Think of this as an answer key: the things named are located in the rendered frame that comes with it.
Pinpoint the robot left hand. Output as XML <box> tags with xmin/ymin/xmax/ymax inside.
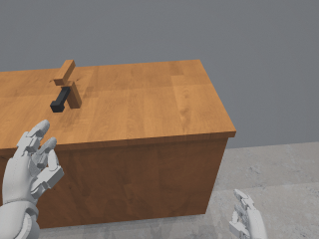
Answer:
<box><xmin>2</xmin><ymin>119</ymin><xmax>65</xmax><ymax>206</ymax></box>

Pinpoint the tap lever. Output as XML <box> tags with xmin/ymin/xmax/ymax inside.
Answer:
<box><xmin>50</xmin><ymin>87</ymin><xmax>71</xmax><ymax>113</ymax></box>

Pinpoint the robot left forearm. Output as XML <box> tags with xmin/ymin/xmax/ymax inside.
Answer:
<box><xmin>0</xmin><ymin>200</ymin><xmax>40</xmax><ymax>239</ymax></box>

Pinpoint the robot right hand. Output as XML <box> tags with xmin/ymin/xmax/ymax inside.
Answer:
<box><xmin>229</xmin><ymin>188</ymin><xmax>269</xmax><ymax>239</ymax></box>

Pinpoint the counter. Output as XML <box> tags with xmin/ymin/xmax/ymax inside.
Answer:
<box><xmin>0</xmin><ymin>59</ymin><xmax>236</xmax><ymax>229</ymax></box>

